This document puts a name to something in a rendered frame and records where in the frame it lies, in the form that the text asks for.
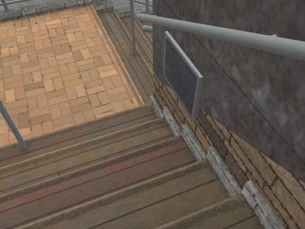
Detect stairs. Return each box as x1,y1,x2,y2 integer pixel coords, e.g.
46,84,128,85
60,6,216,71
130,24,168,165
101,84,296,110
97,10,153,104
0,103,264,229

